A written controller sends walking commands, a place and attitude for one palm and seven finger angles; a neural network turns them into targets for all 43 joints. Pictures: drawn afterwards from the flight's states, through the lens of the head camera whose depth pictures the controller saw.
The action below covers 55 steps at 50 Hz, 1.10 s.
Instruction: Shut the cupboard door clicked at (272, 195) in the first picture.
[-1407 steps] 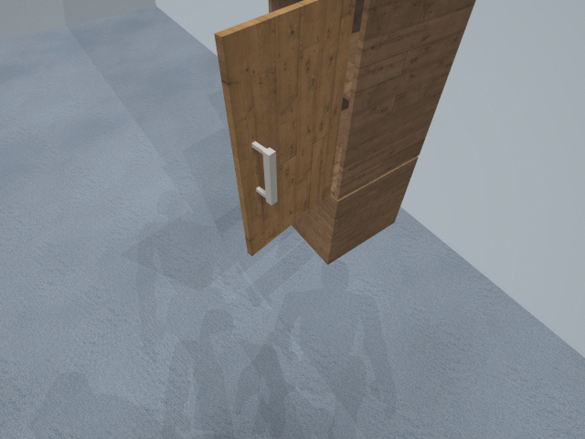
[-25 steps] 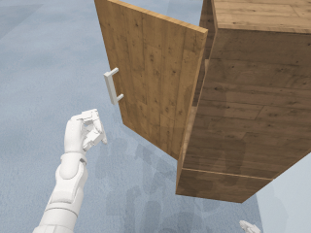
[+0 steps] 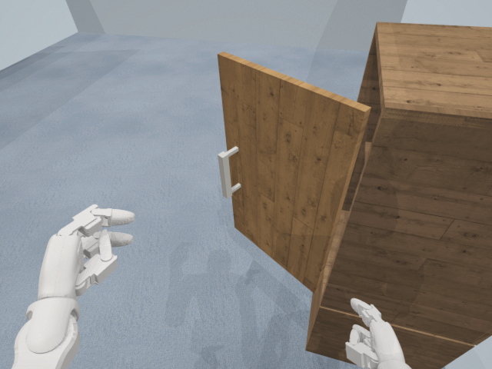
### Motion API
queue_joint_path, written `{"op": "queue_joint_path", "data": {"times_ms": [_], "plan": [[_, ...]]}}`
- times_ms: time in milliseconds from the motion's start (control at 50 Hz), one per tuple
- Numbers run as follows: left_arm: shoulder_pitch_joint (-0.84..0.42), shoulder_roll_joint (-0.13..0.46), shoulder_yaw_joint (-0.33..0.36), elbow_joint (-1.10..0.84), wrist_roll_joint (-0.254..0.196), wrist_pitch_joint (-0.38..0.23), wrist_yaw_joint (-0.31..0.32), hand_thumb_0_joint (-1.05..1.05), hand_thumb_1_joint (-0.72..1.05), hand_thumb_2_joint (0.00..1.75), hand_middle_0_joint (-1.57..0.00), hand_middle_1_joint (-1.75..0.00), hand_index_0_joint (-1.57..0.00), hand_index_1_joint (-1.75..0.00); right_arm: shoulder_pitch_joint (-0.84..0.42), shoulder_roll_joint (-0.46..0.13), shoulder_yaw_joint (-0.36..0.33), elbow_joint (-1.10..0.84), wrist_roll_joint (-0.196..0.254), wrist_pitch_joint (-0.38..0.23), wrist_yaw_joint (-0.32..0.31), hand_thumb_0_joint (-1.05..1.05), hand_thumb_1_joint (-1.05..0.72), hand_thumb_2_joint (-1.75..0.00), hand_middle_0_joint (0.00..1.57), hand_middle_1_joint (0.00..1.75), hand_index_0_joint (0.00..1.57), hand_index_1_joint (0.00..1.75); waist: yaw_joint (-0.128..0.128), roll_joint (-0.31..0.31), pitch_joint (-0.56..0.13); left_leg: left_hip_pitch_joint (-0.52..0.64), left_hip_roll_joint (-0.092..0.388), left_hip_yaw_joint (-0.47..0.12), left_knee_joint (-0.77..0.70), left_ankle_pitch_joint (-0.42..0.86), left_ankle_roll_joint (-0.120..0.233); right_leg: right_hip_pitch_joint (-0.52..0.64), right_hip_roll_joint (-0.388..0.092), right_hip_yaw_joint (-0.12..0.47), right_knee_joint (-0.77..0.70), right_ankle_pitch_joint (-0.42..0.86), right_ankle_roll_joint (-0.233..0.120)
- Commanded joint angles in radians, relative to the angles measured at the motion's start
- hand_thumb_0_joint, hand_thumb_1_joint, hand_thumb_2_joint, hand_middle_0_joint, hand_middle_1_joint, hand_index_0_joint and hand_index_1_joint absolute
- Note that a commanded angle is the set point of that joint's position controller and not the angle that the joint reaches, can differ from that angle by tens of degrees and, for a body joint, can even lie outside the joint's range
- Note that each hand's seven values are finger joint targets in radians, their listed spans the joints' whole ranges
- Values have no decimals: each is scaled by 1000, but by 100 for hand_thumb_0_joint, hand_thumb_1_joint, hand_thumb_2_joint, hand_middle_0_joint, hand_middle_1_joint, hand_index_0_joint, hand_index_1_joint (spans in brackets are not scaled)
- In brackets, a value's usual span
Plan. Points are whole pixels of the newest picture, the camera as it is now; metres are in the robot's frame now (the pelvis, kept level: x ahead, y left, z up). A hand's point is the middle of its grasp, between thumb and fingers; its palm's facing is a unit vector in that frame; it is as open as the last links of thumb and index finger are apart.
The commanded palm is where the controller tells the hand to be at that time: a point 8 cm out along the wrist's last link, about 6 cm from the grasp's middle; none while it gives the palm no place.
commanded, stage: draw the hand back to the body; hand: left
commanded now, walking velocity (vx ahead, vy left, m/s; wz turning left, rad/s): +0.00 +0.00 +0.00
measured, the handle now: (230, 172) +0.60 +0.12 -0.05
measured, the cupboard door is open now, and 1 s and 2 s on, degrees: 60 60 60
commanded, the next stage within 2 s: step back with the hand held close in 0.58 s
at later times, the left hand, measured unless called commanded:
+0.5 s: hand (59, 277) +0.18 +0.25 +0.15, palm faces +0.43 -0.81 -0.39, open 7.3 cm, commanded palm +0.13 +0.29 +0.17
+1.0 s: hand (65, 265) +0.19 +0.26 +0.15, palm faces +0.37 -0.80 -0.48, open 7.4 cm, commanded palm +0.13 +0.30 +0.17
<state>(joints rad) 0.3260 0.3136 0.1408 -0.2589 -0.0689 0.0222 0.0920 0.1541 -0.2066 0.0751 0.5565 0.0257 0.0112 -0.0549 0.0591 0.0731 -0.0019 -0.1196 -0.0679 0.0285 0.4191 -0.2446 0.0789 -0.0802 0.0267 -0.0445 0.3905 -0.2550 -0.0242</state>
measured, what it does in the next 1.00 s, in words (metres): stands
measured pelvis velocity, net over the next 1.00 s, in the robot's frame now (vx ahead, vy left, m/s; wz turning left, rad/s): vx -0.02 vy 0.00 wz -0.03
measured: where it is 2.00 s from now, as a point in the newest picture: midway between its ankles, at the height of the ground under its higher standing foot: outside the picture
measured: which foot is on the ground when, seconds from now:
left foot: down 0.00-1.00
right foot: down 0.00-1.00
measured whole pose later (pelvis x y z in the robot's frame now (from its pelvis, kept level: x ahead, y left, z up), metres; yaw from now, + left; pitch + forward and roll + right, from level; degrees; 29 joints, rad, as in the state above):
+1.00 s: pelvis -0.02 +0.00 +0.00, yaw -2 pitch +0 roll -1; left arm 0.52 0.40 0.37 -0.40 -0.07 -0.14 0.12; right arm 0.18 -0.26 -0.02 0.59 0.03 0.02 -0.08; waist 0.01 0.07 -0.02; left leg -0.25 -0.05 0.06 0.49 -0.25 0.08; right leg -0.23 0.04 -0.02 0.48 -0.26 -0.02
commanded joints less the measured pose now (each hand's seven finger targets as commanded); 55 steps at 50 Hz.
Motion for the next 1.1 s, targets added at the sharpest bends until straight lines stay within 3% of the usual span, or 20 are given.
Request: {"op": "queue_joint_path", "data": {"times_ms": [0,80,180,220,260,340,400,440,520,600,680,700,720,780,820,900,940,960,1040,1080], "plan": [[-89,195,180,-293,-9,-77,20,0,90,90,-45,-57,-45,-57,-102,-118,-59,-142,-1,-63,-8,0,-90,-90,20,30,20,30,-12,-8,-113,70,117,-98,-60,341,-79,-2,-32,34,-41,229,-6],[-18,229,249,-339,-14,-96,26,0,90,90,-34,-45,-34,-45,-105,-121,-68,-129,1,-84,-5,0,-90,-90,20,30,20,30,-5,16,-95,50,117,-102,-70,291,-81,0,-33,35,-44,191,-7],[76,276,347,-367,-22,-123,32,0,90,90,-20,-30,-20,-30,-105,-125,-81,-118,7,-110,-5,0,-90,-90,20,30,20,30,6,-8,-64,15,118,-95,-75,239,-79,-6,-30,36,-49,160,-7],[74,211,288,-312,-18,-123,27,0,90,90,-20,-30,-20,-30,-98,-132,-84,-105,7,-117,-5,0,-90,-90,20,30,20,30,-9,-11,-5,0,117,-95,-86,169,-73,-49,-32,37,-55,116,-3],[52,201,272,-300,-17,-128,28,0,90,90,-20,-30,-20,-30,-95,-141,-92,-104,8,-125,-6,0,-90,-90,20,30,20,30,-15,-38,0,-3,116,-94,-93,115,-64,-58,-35,43,-60,84,-1],[26,250,309,-319,-12,-144,36,0,90,90,-20,-30,-20,-30,-97,-145,-95,-97,4,-141,-14,0,-90,-90,20,30,20,30,-3,-42,-30,-10,106,-90,-91,75,-50,-41,-36,50,-65,58,-2],[19,249,308,-354,-8,-156,40,0,90,90,-20,-30,-20,-30,-103,-131,-90,-97,5,-153,-17,0,-90,-90,20,30,20,30,0,17,-35,-5,101,-84,-91,69,-51,-37,-37,54,-62,54,-5],[27,283,341,-354,-9,-157,44,0,90,90,-20,-30,-20,-30,-105,-134,-90,-92,4,-160,-20,0,-90,-90,20,30,20,30,8,6,-36,-19,99,-80,-85,82,-51,-24,-36,61,-70,60,-7],[33,250,321,-347,-10,-159,38,0,90,90,-20,-30,-20,-30,-99,-126,-86,-92,4,-160,-16,0,-90,-90,20,30,20,30,3,41,-8,-16,100,-79,-91,86,-57,-37,-34,55,-68,61,-8],[56,238,318,-314,-17,-157,31,0,90,90,-20,-30,-20,-30,-98,-127,-88,-94,2,-156,-14,0,-90,-90,20,30,20,30,1,-14,7,-17,101,-71,-88,88,-51,-47,-35,60,-80,58,-5],[59,236,314,-327,-18,-157,28,0,90,90,-20,-30,-20,-30,-97,-127,-91,-96,1,-153,-12,0,-90,-90,20,30,20,30,1,-11,-31,4,98,-60,-75,131,-46,-32,-39,65,-78,94,-4],[-39,347,431,-377,-12,-197,43,0,90,90,-20,-30,-20,-30,-96,-163,-105,-125,5,-130,-15,0,-90,-90,20,30,20,30,-36,0,3,-62,114,-91,-19,39,-18,-122,-102,204,-131,86,0],[49,284,385,-294,-13,-206,41,0,90,90,-20,-30,-20,-30,-84,-151,-105,-100,-3,-115,-20,0,-90,-90,20,30,20,30,-45,-56,-12,-50,107,-99,20,32,-18,-154,-138,223,-148,64,-13],[95,246,344,-278,-5,-231,39,0,90,90,-20,-30,-20,-30,-78,-146,-115,-98,-3,-88,-16,0,-90,-90,20,30,20,30,-51,-69,-63,-54,114,-94,67,69,-23,-172,-181,240,-121,116,-26],[108,251,338,-293,-5,-237,44,0,90,90,-20,-30,-20,-30,-76,-152,-122,-104,-1,-76,-21,0,-90,-90,20,30,20,30,-55,-48,-94,-49,124,-91,59,115,-25,-168,-174,219,-77,179,-21],[133,295,377,-348,-7,-235,54,0,90,90,-20,-30,-20,-30,-81,-160,-127,-131,2,-50,-38,0,-90,-90,20,30,20,30,-50,-34,-166,-65,161,-117,22,337,-27,-87,-123,150,60,381,1],[157,330,415,-374,-7,-231,58,0,90,90,-20,-30,-20,-30,-84,-164,-128,-142,0,-38,-44,0,-90,-90,20,30,20,30,-45,-17,-196,-77,177,-122,22,429,-28,-62,-105,130,104,423,9],[183,317,408,-373,-10,-227,58,0,90,90,-20,-30,-20,-30,-77,-155,-127,-151,2,-30,-44,0,-90,-90,20,30,20,30,-47,-30,-206,-89,183,-125,27,451,-29,-49,-102,130,119,436,9],[228,331,436,-379,-13,-220,63,0,90,90,-20,-30,-20,-30,-73,-165,-134,-166,0,-14,-43,0,-90,-90,20,30,20,30,-46,-26,-193,-172,196,-141,12,358,-25,-42,-94,146,136,377,9],[224,307,411,-383,-13,-221,62,0,90,90,-20,-30,-20,-30,-64,-165,-132,-173,3,-11,-43,0,-90,-90,20,30,20,30,-55,-38,-165,-231,197,-152,2,253,-22,-48,-96,160,136,317,5]]}}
